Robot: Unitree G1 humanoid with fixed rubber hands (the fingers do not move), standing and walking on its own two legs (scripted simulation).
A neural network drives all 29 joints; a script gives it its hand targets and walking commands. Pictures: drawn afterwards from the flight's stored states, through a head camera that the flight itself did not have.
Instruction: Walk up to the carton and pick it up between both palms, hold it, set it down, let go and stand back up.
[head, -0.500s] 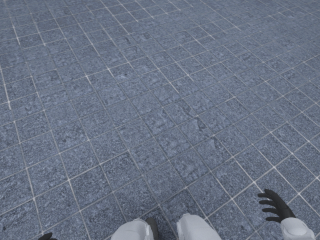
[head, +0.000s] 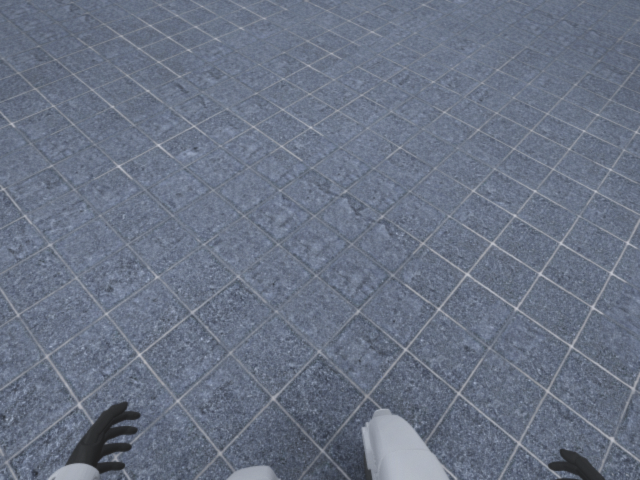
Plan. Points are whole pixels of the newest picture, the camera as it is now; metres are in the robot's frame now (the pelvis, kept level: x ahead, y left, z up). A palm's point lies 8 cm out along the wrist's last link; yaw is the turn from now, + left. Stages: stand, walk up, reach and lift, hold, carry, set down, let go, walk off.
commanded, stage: walk up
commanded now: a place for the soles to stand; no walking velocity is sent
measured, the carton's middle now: out of the picture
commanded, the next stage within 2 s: none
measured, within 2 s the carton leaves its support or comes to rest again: neither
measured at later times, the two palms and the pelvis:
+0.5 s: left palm out of the picture +0.04 +0.21 -0.06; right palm out of the picture -0.20 -0.41 -0.10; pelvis -0.18 -0.05 -0.01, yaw -23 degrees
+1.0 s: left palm out of the picture +0.03 +0.08 -0.08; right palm out of the picture -0.41 -0.40 -0.05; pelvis -0.25 -0.09 +0.01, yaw -41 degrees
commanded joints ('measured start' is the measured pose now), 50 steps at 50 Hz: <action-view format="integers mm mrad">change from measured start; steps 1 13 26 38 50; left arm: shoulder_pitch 105 57 -18 54 54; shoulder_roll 189 227 297 221 219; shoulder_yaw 87 64 123 97 90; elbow -40 -51 -107 -75 -48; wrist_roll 66 72 70 90 33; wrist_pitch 7 -18 4 4 -25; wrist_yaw -66 -98 -68 -77 -113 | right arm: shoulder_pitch -123 -16 21 4 -4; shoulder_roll -260 -338 -270 -382 -321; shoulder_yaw -148 -183 -140 -171 -167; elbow -68 -44 50 25 3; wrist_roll -3 -6 0 -37 -42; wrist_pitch -82 -109 -87 -115 -141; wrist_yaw -30 -18 -8 -68 6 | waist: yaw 19 -59 12 5 -52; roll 152 139 -255 169 228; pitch -107 -289 -145 -144 -183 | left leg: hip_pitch -21 156 -317 111 140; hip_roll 260 477 -22 502 335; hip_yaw -137 -72 -22 -528 -37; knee -377 -295 417 -603 -465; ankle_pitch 253 74 -40 -320 -249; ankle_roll -42 158 -55 65 63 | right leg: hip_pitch -74 -38 57 -292 -82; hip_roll -43 -155 -83 38 -108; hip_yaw -49 -107 360 19 -186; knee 129 -53 -694 21 -93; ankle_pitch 146 -30 -298 7 50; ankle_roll -41 -29 -242 -13 -28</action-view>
